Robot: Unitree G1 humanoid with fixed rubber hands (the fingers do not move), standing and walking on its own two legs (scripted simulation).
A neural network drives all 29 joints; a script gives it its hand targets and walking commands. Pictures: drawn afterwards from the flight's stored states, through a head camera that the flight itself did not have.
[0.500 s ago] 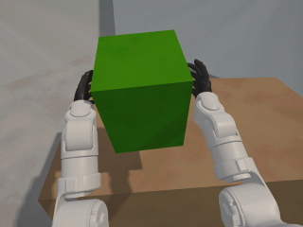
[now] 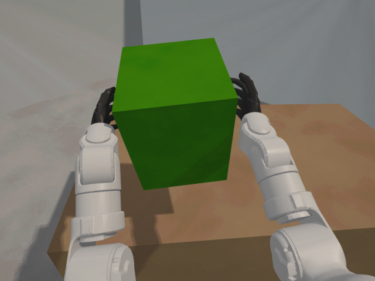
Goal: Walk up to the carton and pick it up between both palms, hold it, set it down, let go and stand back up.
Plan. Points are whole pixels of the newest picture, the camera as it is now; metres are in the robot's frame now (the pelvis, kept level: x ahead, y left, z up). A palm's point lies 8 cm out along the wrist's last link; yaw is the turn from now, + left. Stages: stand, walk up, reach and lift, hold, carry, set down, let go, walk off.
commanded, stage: hold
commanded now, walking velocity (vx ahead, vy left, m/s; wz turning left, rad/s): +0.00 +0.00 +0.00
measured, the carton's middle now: (177, 117) +0.42 +0.03 +0.20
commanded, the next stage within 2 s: set down in 0.60 s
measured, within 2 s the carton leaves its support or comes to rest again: neither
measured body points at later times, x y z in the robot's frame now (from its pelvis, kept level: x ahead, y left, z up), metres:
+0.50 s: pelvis +0.00 +0.00 +0.00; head -0.07 +0.02 +0.44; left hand +0.36 +0.17 +0.20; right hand +0.38 -0.12 +0.22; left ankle +0.04 +0.14 -0.75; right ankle +0.01 -0.14 -0.75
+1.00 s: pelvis +0.00 +0.00 +0.00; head -0.06 +0.02 +0.45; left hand +0.38 +0.17 +0.19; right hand +0.40 -0.12 +0.24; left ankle +0.03 +0.14 -0.75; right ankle +0.01 -0.14 -0.75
